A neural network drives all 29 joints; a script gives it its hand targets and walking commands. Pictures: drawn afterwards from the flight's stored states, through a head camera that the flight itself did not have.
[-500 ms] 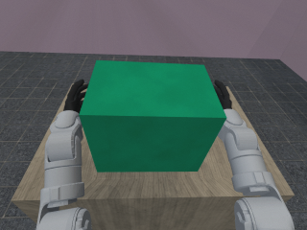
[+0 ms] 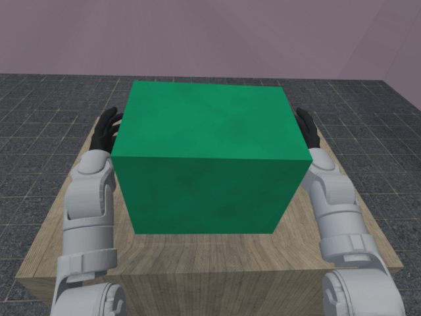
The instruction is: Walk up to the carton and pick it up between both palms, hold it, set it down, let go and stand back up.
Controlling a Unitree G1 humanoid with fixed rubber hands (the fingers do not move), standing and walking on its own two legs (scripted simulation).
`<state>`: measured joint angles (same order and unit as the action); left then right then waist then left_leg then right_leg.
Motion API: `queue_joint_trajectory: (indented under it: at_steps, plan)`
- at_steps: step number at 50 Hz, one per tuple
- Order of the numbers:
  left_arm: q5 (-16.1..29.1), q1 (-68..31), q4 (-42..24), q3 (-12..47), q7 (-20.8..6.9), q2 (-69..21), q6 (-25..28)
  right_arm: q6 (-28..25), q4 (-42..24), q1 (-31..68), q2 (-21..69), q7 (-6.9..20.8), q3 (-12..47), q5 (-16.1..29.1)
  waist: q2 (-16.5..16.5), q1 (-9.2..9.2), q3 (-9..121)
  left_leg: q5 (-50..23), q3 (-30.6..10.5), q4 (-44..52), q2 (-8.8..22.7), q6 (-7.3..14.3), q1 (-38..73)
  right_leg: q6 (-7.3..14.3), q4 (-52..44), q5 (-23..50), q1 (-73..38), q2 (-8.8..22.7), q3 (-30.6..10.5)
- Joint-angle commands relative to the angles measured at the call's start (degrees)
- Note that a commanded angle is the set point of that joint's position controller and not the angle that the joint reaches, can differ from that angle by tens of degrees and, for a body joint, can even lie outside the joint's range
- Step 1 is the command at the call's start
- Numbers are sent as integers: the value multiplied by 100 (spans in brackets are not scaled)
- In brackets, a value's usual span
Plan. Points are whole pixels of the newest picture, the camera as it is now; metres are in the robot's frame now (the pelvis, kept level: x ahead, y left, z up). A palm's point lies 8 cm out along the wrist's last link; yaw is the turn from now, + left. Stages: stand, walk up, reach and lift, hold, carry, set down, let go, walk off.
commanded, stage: hold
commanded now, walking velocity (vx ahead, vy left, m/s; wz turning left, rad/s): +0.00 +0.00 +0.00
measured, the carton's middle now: (207, 161) +0.37 +0.00 +0.14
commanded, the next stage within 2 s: none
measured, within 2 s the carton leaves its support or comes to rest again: neither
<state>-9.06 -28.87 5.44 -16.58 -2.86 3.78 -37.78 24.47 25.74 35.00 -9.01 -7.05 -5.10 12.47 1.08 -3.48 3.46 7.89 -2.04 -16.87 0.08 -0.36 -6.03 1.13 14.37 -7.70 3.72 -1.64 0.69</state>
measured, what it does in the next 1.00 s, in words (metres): stands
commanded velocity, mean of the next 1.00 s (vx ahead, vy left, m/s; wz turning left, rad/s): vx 0.00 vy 0.00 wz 0.00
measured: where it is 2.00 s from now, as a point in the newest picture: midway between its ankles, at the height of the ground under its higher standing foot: outside the picture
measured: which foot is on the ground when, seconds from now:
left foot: down 0.00-1.00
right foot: down 0.00-1.00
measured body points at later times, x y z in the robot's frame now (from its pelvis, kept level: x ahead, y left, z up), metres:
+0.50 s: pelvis +0.00 +0.00 +0.00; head -0.04 +0.01 +0.45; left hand +0.37 +0.20 +0.18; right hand +0.38 -0.18 +0.17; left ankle +0.02 +0.12 -0.75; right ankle +0.00 -0.10 -0.75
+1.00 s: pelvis +0.00 +0.00 +0.00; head -0.05 +0.02 +0.45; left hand +0.36 +0.20 +0.18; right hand +0.37 -0.18 +0.19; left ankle +0.02 +0.12 -0.75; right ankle +0.00 -0.10 -0.75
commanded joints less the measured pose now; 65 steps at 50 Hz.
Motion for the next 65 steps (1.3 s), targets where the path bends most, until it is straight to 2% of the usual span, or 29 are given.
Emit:
queue_joint_trajectory:
  at_steps: [1,4,7,8,9,10,11,15,16,17,18,19,20,24,26,28,29,33,35,36,40,41,42,43,44,48,50,56,65]
  plan:
    - [882,-3698,-998,2875,-750,-2833,276,-457,-1997,4099,3199,802,2370,621,-147,29,2309,-1399,188,-36,-209,-83,814,-263,-1,1439,-479,-137,109]
    - [898,-3746,-982,2944,-697,-2808,306,-449,-1970,4093,3193,779,2375,664,-279,3,2328,-1398,157,-72,-232,-110,877,-282,28,1494,-451,-121,113]
    - [894,-3590,-717,2831,-737,-2787,300,-482,-2114,4217,3271,746,2404,578,-78,91,2292,-1047,194,-11,-266,16,685,-315,-13,1388,-499,-82,76]
    - [863,-3704,-560,2758,-751,-2721,315,-447,-1894,4243,3209,742,2316,522,-62,77,2082,-831,183,71,-265,20,566,-320,-35,1184,-405,-74,92]
    - [807,-3704,-496,2640,-768,-2679,316,-433,-1818,4203,3294,739,2341,482,28,143,2026,-707,215,113,-278,73,501,-340,-53,1132,-458,-44,72]
    - [756,-3683,-516,2612,-783,-2683,312,-403,-1630,4062,3289,738,2301,468,-31,91,1872,-698,207,148,-258,53,479,-325,-40,1160,-448,-42,66]
    - [807,-3693,-529,2642,-798,-2704,305,-435,-1805,4205,3298,745,2343,481,13,126,2059,-676,228,139,-255,68,476,-320,-40,1124,-520,-45,55]
    - [887,-3848,-743,2810,-765,-2801,358,-430,-1774,4095,3325,723,2333,548,-174,-10,2189,-1080,182,21,-253,-26,692,-313,7,1377,-491,-75,62]
    - [973,-3910,-957,2935,-750,-2831,380,-464,-1946,4132,3325,723,2385,581,-183,-53,2432,-1268,171,-41,-247,-75,792,-317,40,1505,-536,-107,95]
    - [955,-3924,-854,2893,-741,-2795,370,-453,-1903,4180,3280,726,2364,591,-191,-18,2296,-1216,161,-36,-258,-65,754,-317,11,1433,-487,-93,93]
    - [924,-3808,-905,2945,-726,-2859,356,-437,-1807,3959,3209,734,2304,585,-284,-113,2284,-1322,140,-33,-218,-129,875,-285,21,1471,-451,-124,126]
    - [920,-3758,-913,2898,-730,-2799,338,-461,-1990,4101,3247,736,2403,629,-205,10,2361,-1375,151,-80,-243,-89,869,-298,5,1450,-519,-118,122]
    - [906,-3808,-900,2920,-722,-2794,348,-427,-1764,3960,3148,748,2280,596,-290,-94,2166,-1304,126,-24,-226,-140,855,-280,0,1345,-384,-129,140]
    - [868,-3824,-572,2849,-741,-2815,288,-450,-1582,4119,3082,858,2081,398,-196,-79,1928,-786,154,115,-166,-78,740,-208,-149,635,-97,-117,165]
    - [902,-3735,-795,2884,-722,-2856,315,-491,-1851,4117,3178,837,2262,527,-189,-6,2236,-1257,153,-6,-185,-82,827,-222,-52,1118,-366,-144,147]
    - [1011,-3807,-1160,3092,-648,-2961,369,-512,-1977,4049,3116,818,2349,658,-378,-72,2534,-1789,97,-149,-174,-219,1080,-212,33,1472,-411,-198,172]
    - [987,-3742,-1129,3034,-631,-2892,351,-486,-1961,3995,3057,808,2353,682,-353,-58,2477,-1849,103,-184,-186,-224,1165,-218,0,1453,-374,-200,170]
    - [717,-3419,-723,2685,-698,-2741,196,-406,-1624,3848,2968,849,2245,577,-188,63,1871,-1246,163,42,-166,-104,854,-198,-89,971,-288,-147,147]
    - [755,-3367,-831,2718,-738,-2756,183,-420,-1841,3959,3020,833,2285,594,-106,54,2017,-1364,155,-4,-189,-94,781,-221,-48,1247,-423,-164,126]
    - [819,-3566,-1048,2791,-722,-2766,221,-423,-1903,3980,3037,826,2308,648,-205,42,2178,-1511,153,-47,-193,-143,828,-217,-3,1353,-488,-169,137]
    - [916,-3682,-1216,2981,-650,-2786,292,-452,-2059,3996,3092,800,2404,699,-267,16,2362,-1699,144,-145,-210,-162,1027,-248,14,1507,-373,-183,144]
    - [1093,-3371,-1609,3200,-632,-2971,306,-565,-2859,4168,3201,760,2833,911,37,183,3107,-2137,145,-324,-271,-122,1090,-279,126,2132,-833,-206,115]
    - [1115,-3485,-1639,3198,-599,-2817,330,-499,-2848,3993,3150,706,2819,959,-84,87,2991,-2120,122,-315,-289,-137,1017,-300,152,2343,-806,-190,75]
    - [1122,-3427,-1609,3196,-597,-2863,319,-467,-2844,4038,3130,680,2826,964,-62,117,2983,-2012,107,-286,-295,-134,958,-323,152,2291,-816,-171,70]
    - [1038,-3494,-1455,3053,-615,-2747,317,-433,-2651,3939,3152,683,2728,891,-41,54,2755,-1978,154,-267,-305,-128,950,-325,152,2286,-731,-165,79]
    - [589,-3239,-870,2604,-815,-2603,117,-251,-1679,3574,2926,748,2280,459,-15,-19,1559,-686,217,233,-231,-37,515,-257,-157,1056,-484,1,8]
    - [586,-3371,-855,2624,-876,-2617,76,-246,-1535,3641,2972,785,2157,382,-124,-38,1388,-406,232,334,-212,-45,363,-209,-205,662,-440,30,13]
    - [878,-3915,-1037,3005,-766,-2889,234,-427,-1796,4054,3192,887,2103,453,-368,-123,2038,-768,165,121,-218,-143,753,-187,-112,816,-267,-51,161]
    - [785,-3567,-707,2818,-690,-2909,261,-530,-1666,4152,3071,939,2201,399,-90,55,2109,-891,155,105,-160,-60,815,-178,-110,703,-270,-113,189]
